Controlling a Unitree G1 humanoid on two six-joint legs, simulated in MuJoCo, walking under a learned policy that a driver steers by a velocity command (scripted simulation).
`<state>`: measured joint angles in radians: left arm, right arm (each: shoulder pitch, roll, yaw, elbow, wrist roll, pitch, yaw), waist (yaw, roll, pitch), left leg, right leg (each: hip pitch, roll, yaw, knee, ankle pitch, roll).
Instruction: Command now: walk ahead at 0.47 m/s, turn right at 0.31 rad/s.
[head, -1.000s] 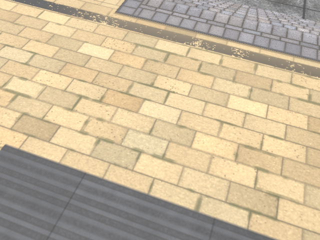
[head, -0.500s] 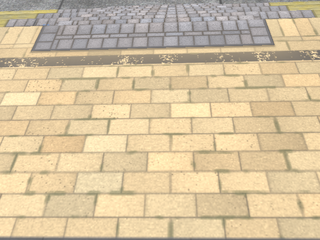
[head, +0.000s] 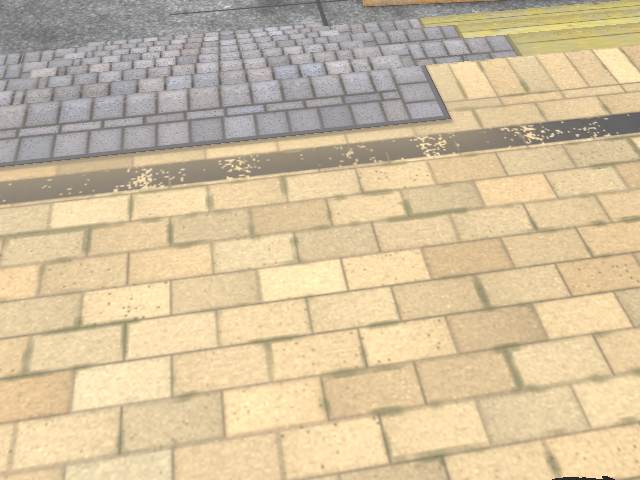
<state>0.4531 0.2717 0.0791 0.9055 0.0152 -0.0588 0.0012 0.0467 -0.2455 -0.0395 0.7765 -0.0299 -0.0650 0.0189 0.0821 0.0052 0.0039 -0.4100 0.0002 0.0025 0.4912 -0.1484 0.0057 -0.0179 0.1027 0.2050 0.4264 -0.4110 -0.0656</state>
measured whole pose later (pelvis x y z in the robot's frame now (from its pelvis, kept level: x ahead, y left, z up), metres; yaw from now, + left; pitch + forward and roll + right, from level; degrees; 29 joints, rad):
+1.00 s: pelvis +0.49 -0.03 +0.01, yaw +2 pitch +1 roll -1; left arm 0.43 0.20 0.03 1.02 0.02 -0.10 0.01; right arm 0.08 -0.22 -0.03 0.84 -0.03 -0.02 0.04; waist 0.05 0.04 0.04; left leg -0.60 0.05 0.06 0.66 -0.03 0.06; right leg 0.13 0.09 -0.14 0.14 -0.29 -0.07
